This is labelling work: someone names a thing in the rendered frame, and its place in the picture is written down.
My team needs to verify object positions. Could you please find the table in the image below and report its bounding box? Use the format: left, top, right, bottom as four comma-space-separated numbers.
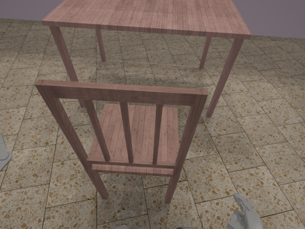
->
41, 0, 251, 118

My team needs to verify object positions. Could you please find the robot right hand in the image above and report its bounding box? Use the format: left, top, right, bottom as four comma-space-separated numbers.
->
227, 193, 264, 229

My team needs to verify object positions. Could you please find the robot left hand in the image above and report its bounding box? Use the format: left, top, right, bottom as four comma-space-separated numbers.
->
0, 133, 13, 171

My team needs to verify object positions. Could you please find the chair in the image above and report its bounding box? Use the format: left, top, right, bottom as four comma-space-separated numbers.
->
35, 80, 208, 204

